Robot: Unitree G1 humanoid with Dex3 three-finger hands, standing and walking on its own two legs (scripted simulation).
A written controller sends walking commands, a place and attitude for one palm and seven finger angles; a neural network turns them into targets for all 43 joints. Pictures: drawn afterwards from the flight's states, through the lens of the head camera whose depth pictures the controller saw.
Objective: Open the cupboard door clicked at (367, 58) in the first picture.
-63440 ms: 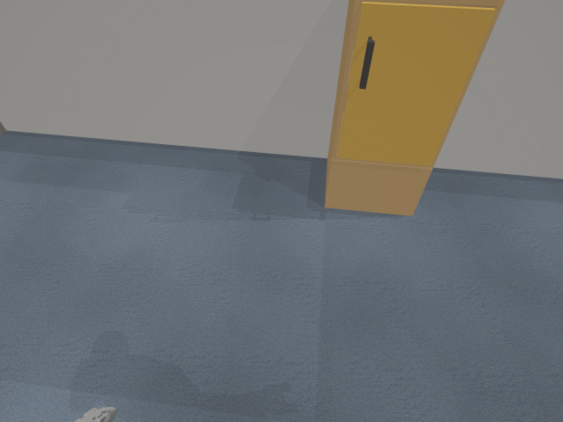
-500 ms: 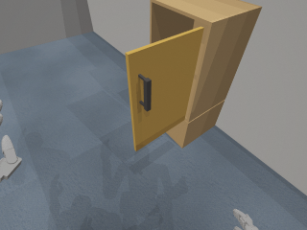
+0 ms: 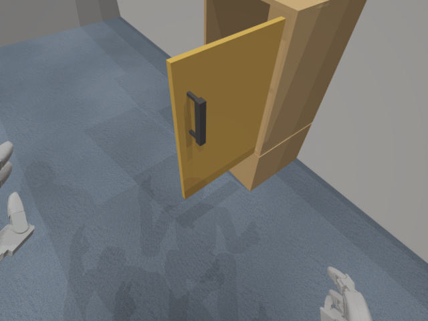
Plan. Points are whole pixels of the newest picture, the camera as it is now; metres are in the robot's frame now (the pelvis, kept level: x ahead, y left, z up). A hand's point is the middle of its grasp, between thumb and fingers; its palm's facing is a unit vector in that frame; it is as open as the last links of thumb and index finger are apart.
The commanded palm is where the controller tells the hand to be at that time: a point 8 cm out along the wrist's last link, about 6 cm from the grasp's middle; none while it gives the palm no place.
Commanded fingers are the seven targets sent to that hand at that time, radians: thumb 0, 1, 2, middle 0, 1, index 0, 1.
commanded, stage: let the arm hang, fingers relaxed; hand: left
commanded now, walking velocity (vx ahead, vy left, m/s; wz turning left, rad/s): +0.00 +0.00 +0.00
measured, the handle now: (195, 119) +0.60 +0.09 -0.01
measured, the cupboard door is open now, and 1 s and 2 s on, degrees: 92 92 92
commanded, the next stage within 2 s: look to check the result in 1.20 s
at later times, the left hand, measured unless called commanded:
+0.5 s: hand out of the picture -0.02 +0.17 -0.17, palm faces +0.07 -0.98 -0.20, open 7.0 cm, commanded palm none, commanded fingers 0.00 0.90 0.90 -0.20 -0.30 -0.20 -0.30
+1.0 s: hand out of the picture -0.02 +0.18 -0.17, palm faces +0.08 -0.98 -0.20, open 7.3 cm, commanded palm none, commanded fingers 0.00 0.90 0.90 -0.20 -0.30 -0.20 -0.30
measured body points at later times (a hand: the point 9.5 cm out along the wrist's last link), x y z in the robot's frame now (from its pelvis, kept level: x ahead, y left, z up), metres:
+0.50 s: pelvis -0.04 -0.01 +0.00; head -0.01 +0.00 +0.45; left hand -0.02 +0.23 -0.16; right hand +0.00 -0.25 -0.15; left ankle +0.00 +0.11 -0.74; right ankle +0.00 -0.08 -0.74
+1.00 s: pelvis -0.04 +0.00 +0.00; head -0.03 -0.01 +0.45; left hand -0.03 +0.23 -0.15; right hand -0.05 -0.21 -0.17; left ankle +0.00 +0.11 -0.74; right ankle +0.00 -0.08 -0.74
